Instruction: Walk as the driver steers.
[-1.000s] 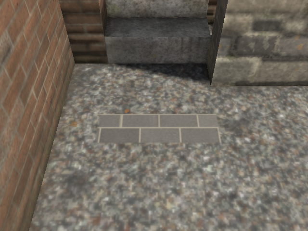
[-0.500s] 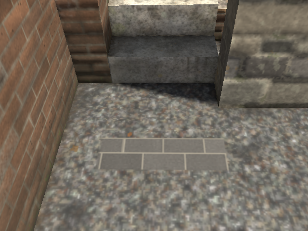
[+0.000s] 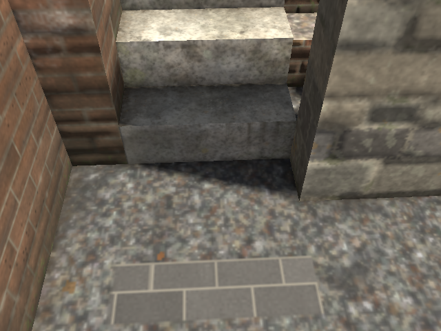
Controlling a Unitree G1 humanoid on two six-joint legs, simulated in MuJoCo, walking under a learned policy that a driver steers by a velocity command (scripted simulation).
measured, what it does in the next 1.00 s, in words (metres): walks ahead: right foot, then left foot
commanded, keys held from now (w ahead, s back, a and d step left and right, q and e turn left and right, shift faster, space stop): w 0.26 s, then no key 0.74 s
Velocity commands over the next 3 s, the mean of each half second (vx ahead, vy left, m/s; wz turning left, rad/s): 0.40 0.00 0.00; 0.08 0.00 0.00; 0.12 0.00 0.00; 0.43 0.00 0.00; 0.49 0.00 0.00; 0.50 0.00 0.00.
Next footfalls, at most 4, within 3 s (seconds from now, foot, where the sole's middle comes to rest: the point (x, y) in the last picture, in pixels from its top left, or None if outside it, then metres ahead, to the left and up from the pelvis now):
0.30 right None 0.34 -0.17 -0.78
0.72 left None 0.42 0.06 -0.78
1.90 left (191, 281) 0.68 0.10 -0.78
2.38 right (247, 215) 0.94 -0.10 -0.78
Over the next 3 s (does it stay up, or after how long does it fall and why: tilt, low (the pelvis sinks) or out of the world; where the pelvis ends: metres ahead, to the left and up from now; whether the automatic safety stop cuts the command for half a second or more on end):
stays up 0.95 0.01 0.00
